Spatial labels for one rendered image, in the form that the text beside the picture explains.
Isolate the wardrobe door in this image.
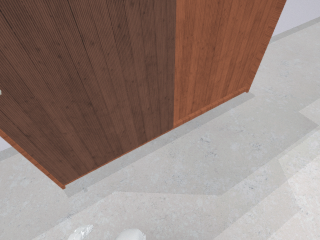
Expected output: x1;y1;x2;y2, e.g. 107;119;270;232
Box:
0;0;177;185
173;0;278;122

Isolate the robot left hand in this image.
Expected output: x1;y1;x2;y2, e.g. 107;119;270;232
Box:
67;224;94;240

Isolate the robot left thigh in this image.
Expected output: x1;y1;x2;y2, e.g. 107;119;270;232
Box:
114;228;146;240

